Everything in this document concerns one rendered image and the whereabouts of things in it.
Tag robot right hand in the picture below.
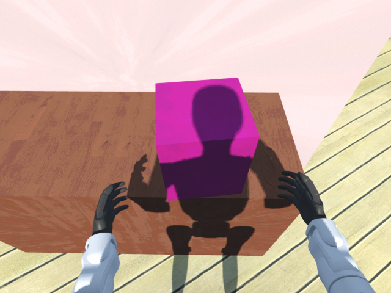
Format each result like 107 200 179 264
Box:
277 171 326 225

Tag carton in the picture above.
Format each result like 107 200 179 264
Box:
155 78 260 201

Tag robot left hand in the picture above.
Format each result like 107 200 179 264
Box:
92 182 129 235

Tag robot left forearm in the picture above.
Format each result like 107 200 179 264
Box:
71 233 120 293

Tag pedestal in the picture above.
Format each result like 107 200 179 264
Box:
0 91 304 256

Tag robot right forearm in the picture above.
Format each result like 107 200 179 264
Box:
305 218 375 293

